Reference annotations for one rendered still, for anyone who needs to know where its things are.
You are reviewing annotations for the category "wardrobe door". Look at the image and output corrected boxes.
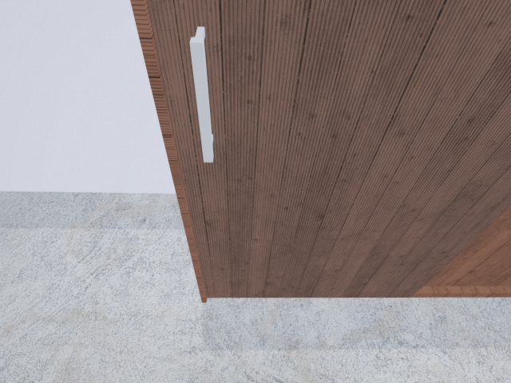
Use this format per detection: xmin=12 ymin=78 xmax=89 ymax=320
xmin=146 ymin=0 xmax=511 ymax=298
xmin=424 ymin=206 xmax=511 ymax=286

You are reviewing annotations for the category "handle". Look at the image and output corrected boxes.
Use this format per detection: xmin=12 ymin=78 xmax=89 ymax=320
xmin=189 ymin=26 xmax=214 ymax=163

